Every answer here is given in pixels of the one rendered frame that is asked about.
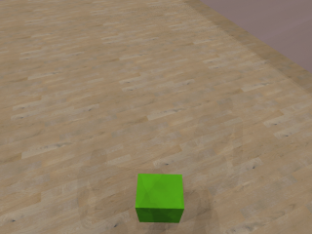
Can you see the carton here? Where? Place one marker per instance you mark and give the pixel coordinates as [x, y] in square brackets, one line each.
[159, 198]

